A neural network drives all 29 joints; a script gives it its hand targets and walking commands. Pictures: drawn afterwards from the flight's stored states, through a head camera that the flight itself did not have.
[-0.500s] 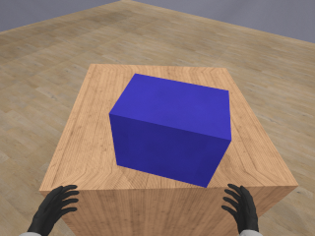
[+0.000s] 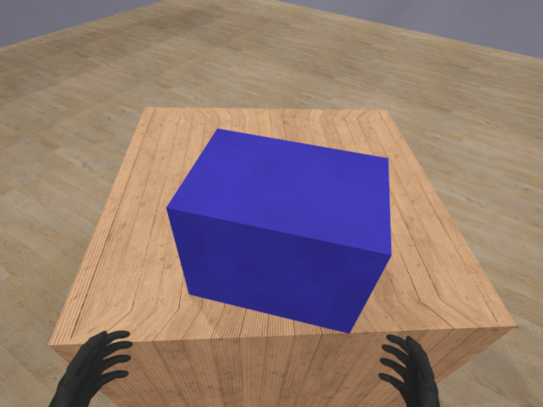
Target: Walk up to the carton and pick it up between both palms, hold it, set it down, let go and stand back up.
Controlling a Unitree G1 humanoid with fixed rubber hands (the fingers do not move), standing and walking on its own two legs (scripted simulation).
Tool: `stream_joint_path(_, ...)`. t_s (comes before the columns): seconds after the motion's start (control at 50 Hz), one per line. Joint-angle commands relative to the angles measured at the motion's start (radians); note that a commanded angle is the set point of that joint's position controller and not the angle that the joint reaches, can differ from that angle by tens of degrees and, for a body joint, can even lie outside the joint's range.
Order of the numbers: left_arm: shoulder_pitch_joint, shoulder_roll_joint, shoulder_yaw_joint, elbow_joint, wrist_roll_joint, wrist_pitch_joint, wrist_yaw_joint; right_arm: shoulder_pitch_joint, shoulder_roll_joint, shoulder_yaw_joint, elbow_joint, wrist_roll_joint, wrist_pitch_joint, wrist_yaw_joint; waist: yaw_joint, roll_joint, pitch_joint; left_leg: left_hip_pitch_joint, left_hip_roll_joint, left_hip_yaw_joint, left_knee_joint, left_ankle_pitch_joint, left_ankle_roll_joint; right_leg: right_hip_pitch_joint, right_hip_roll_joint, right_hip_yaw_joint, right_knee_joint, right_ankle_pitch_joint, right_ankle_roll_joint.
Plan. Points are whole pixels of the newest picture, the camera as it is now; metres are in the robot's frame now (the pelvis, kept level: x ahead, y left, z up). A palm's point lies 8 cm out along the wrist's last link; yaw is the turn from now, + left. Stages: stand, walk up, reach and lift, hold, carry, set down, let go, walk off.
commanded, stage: set down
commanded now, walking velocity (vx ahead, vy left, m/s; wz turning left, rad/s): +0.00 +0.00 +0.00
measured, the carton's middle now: (282, 230) +0.42 -0.01 +0.02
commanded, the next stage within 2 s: let go in 1.68 s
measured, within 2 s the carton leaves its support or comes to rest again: neither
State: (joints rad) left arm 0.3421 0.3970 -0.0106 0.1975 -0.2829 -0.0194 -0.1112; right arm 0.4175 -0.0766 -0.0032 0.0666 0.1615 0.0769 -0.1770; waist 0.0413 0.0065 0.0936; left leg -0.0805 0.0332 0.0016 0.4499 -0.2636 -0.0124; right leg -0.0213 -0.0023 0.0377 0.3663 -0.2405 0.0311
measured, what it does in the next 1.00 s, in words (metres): stands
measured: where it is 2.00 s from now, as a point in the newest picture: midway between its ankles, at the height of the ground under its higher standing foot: outside the picture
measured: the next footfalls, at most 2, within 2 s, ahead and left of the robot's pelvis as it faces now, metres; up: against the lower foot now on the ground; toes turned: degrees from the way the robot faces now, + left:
none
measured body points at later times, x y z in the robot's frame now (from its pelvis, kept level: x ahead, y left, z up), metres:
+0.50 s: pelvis +0.00 +0.00 +0.00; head +0.02 +0.00 +0.45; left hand +0.16 +0.24 -0.04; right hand +0.17 -0.21 -0.05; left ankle +0.00 +0.12 -0.74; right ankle -0.02 -0.14 -0.74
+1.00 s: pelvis -0.02 -0.01 +0.00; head -0.02 +0.00 +0.45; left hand +0.15 +0.22 -0.08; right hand +0.15 -0.22 -0.08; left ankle +0.00 +0.12 -0.74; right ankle -0.02 -0.14 -0.74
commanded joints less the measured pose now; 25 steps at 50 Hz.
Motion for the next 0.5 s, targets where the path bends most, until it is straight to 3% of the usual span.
stream_joint_path(0.0, -0.026, 0.169, 0.108, -0.244, -0.001, -0.084, 0.010, -0.014, -0.099, -0.020, -0.197, -0.012, -0.133, 0.007, -0.003, 0.051, -0.098, 0.043, -0.014, 0.024, -0.061, 0.411, -0.052, 0.006, 0.003, 0.013, -0.077, 0.264, -0.059)
stream_joint_path(0.04, -0.005, 0.186, 0.127, -0.216, 0.011, -0.094, -0.011, 0.017, -0.064, -0.003, -0.214, -0.005, -0.169, -0.003, 0.011, 0.001, -0.093, 0.029, -0.026, 0.032, -0.035, 0.433, -0.038, 0.011, -0.007, 0.019, -0.076, 0.322, -0.045)
stream_joint_path(0.06, -0.013, 0.156, 0.105, -0.178, 0.039, -0.076, 0.001, -0.019, -0.100, -0.014, -0.121, -0.019, -0.179, 0.015, 0.011, 0.076, -0.068, 0.062, -0.024, 0.028, -0.047, 0.461, -0.054, -0.022, 0.005, -0.001, -0.075, 0.315, -0.055)
stream_joint_path(0.1, 0.009, 0.139, 0.100, -0.191, 0.051, -0.072, 0.005, 0.007, -0.088, -0.014, -0.062, -0.018, -0.188, 0.023, -0.007, 0.096, -0.058, 0.094, -0.021, 0.030, -0.055, 0.462, -0.063, -0.033, 0.011, -0.012, -0.093, 0.299, -0.065)
stream_joint_path(0.12, 0.048, 0.125, 0.115, -0.173, 0.090, -0.060, -0.001, 0.066, -0.086, -0.005, -0.029, -0.010, -0.204, 0.031, 0.016, 0.121, -0.077, 0.082, -0.027, 0.030, -0.058, 0.495, -0.070, 0.015, 0.015, 0.000, -0.090, 0.332, -0.062)
stream_joint_path(0.14, 0.013, 0.144, 0.103, -0.188, 0.066, -0.059, -0.009, 0.025, -0.083, 0.004, -0.077, -0.003, -0.214, 0.021, 0.007, 0.074, -0.078, 0.093, -0.027, 0.036, -0.049, 0.484, -0.059, -0.006, 0.004, 0.004, -0.103, 0.330, -0.051)
stream_joint_path(0.16, -0.004, 0.135, 0.103, -0.195, 0.082, -0.051, 0.006, -0.016, -0.111, -0.026, -0.041, -0.016, -0.221, 0.037, 0.013, 0.134, -0.062, 0.100, -0.028, 0.038, -0.057, 0.477, -0.070, -0.030, 0.013, 0.003, -0.097, 0.288, -0.065)
stream_joint_path(0.18, -0.022, 0.130, 0.081, -0.222, 0.070, -0.051, 0.013, -0.022, -0.117, -0.033, -0.057, -0.014, -0.236, 0.044, 0.009, 0.111, -0.092, 0.095, -0.033, 0.042, -0.054, 0.495, -0.077, -0.033, 0.026, -0.019, -0.089, 0.293, -0.053)
stream_joint_path(0.2, 0.015, 0.087, 0.072, -0.190, 0.086, -0.048, 0.030, -0.021, -0.126, -0.041, 0.017, -0.036, -0.257, 0.062, 0.010, 0.114, -0.097, 0.114, -0.012, 0.026, -0.057, 0.544, -0.084, -0.032, 0.040, -0.040, -0.086, 0.283, -0.070)
stream_joint_path(0.22, 0.041, 0.092, 0.075, -0.210, 0.095, -0.050, 0.027, 0.016, -0.123, -0.041, 0.037, -0.029, -0.275, 0.061, 0.017, 0.125, -0.093, 0.107, -0.025, 0.033, -0.053, 0.574, -0.088, -0.001, 0.043, -0.037, -0.092, 0.309, -0.062)
stream_joint_path(0.24, 0.030, 0.094, 0.056, -0.175, 0.083, -0.054, 0.023, 0.022, -0.109, -0.020, 0.031, -0.046, -0.278, 0.058, 0.001, 0.082, -0.102, 0.119, -0.027, 0.042, -0.046, 0.576, -0.080, -0.016, 0.034, -0.026, -0.106, 0.319, -0.051)
stream_joint_path(0.26, 0.017, 0.162, 0.088, -0.255, 0.050, -0.081, 0.015, 0.013, -0.091, -0.014, -0.104, -0.025, -0.297, 0.040, 0.012, 0.015, -0.143, 0.121, -0.040, 0.057, -0.026, 0.579, -0.065, 0.004, 0.018, -0.006, -0.107, 0.377, -0.037)
stream_joint_path(0.28, 0.020, 0.138, 0.083, -0.246, 0.065, -0.077, 0.025, 0.033, -0.098, -0.014, -0.019, -0.039, -0.299, 0.047, -0.003, 0.052, -0.112, 0.123, -0.034, 0.048, -0.037, 0.592, -0.066, -0.003, 0.022, -0.008, -0.100, 0.396, -0.035)
stream_joint_path(0.3, 0.010, 0.108, 0.075, -0.185, 0.076, -0.060, 0.024, -0.019, -0.129, -0.030, 0.018, -0.034, -0.308, 0.063, 0.009, 0.053, -0.139, 0.117, -0.033, 0.049, -0.035, 0.571, -0.068, -0.014, 0.032, -0.024, -0.089, 0.370, -0.034)
stream_joint_path(0.32, 0.016, 0.104, 0.072, -0.185, 0.065, -0.062, 0.025, -0.043, -0.133, -0.028, 0.018, -0.027, -0.316, 0.062, -0.004, 0.039, -0.129, 0.124, -0.032, 0.050, -0.036, 0.567, -0.071, -0.024, 0.030, -0.024, -0.094, 0.365, -0.043)
stream_joint_path(0.34, -0.003, 0.084, 0.060, -0.165, 0.082, -0.056, 0.039, -0.038, -0.133, -0.039, 0.070, -0.045, -0.306, 0.076, -0.002, 0.086, -0.135, 0.094, -0.026, 0.046, -0.055, 0.546, -0.072, -0.015, 0.036, -0.034, -0.081, 0.325, -0.051)
stream_joint_path(0.36, -0.006, 0.082, 0.054, -0.119, 0.091, -0.044, 0.031, -0.043, -0.139, -0.060, 0.125, -0.059, -0.304, 0.073, -0.018, 0.081, -0.100, 0.091, -0.026, 0.051, -0.068, 0.479, -0.065, -0.021, 0.025, -0.011, -0.099, 0.294, -0.047)
stream_joint_path(0.4, -0.030, 0.076, 0.053, -0.180, 0.117, -0.030, 0.052, -0.070, -0.136, -0.064, 0.151, -0.056, -0.305, 0.083, 0.000, 0.126, -0.083, 0.083, -0.028, 0.050, -0.079, 0.468, -0.074, -0.019, 0.032, -0.026, -0.097, 0.255, -0.062)
stream_joint_path(0.42, -0.023, 0.081, 0.056, -0.163, 0.111, -0.023, 0.043, -0.094, -0.140, -0.069, 0.137, -0.050, -0.300, 0.087, 0.012, 0.091, -0.100, 0.079, -0.023, 0.045, -0.077, 0.426, -0.072, -0.029, 0.033, -0.029, -0.099, 0.225, -0.063)
stream_joint_path(0.44, -0.024, 0.047, 0.049, -0.104, 0.119, -0.009, 0.049, -0.084, -0.138, -0.071, 0.176, -0.074, -0.296, 0.088, -0.002, 0.090, -0.067, 0.089, -0.023, 0.058, -0.086, 0.413, -0.067, -0.040, 0.033, -0.032, -0.103, 0.211, -0.067)
stream_joint_path(0.46, -0.028, 0.057, 0.045, -0.108, 0.119, -0.009, 0.047, -0.102, -0.134, -0.070, 0.128, -0.070, -0.297, 0.089, 0.006, 0.045, -0.105, 0.087, -0.025, 0.058, -0.087, 0.402, -0.064, -0.027, 0.032, -0.034, -0.104, 0.226, -0.056)
stream_joint_path(0.48, -0.061, 0.059, 0.039, -0.084, 0.119, -0.003, 0.053, -0.140, -0.119, -0.062, 0.174, -0.079, -0.294, 0.092, -0.003, 0.058, -0.049, 0.051, -0.027, 0.062, -0.099, 0.347, -0.055, -0.043, 0.024, -0.031, -0.106, 0.183, -0.053)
